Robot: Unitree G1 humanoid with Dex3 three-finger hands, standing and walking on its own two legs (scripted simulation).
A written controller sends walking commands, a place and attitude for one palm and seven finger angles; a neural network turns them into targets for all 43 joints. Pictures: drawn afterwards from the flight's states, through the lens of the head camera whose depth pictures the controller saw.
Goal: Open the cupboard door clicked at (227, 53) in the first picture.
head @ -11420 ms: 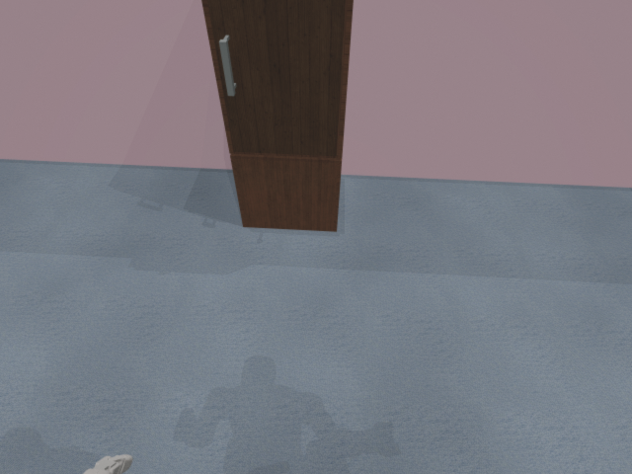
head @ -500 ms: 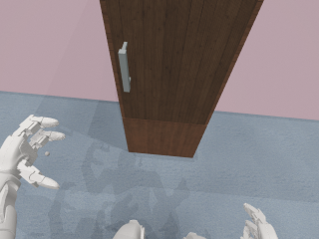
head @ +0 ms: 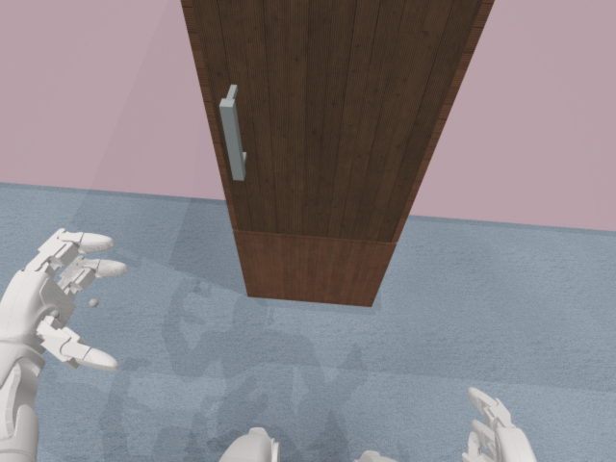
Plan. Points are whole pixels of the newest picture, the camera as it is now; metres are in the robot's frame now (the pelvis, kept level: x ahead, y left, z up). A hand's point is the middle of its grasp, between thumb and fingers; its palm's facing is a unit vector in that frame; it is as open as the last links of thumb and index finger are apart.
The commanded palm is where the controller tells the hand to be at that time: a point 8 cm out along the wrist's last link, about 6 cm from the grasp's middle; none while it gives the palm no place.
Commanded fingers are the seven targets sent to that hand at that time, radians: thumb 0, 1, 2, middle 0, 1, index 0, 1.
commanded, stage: move the hooked fingers beside the handle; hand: left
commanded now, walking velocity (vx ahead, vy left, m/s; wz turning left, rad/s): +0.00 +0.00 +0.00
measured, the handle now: (236, 135) +0.62 +0.16 +0.04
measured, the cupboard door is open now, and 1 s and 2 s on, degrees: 0 0 0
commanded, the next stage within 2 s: none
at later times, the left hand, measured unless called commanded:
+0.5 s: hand (133, 244) +0.37 +0.25 +0.05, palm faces -0.04 -1.00 -0.03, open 13.9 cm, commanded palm +0.35 +0.31 +0.05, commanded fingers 0.00 -0.50 0.30 -0.30 -1.20 -0.30 -1.20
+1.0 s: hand (162, 197) +0.46 +0.24 +0.05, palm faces -0.04 -1.00 -0.02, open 13.9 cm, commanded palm +0.44 +0.28 +0.05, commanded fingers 0.00 -0.50 0.30 -0.30 -1.20 -0.30 -1.20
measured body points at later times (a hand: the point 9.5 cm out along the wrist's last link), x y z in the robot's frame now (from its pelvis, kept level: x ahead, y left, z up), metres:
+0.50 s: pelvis +0.00 -0.01 -0.01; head +0.08 +0.00 +0.43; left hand +0.37 +0.31 +0.06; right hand +0.11 -0.28 -0.10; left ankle +0.04 +0.08 -0.68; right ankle +0.00 -0.11 -0.68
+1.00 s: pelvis +0.00 +0.00 -0.02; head +0.11 +0.02 +0.42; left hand +0.45 +0.29 +0.05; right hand +0.05 -0.27 -0.12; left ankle +0.04 +0.08 -0.68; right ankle +0.00 -0.11 -0.68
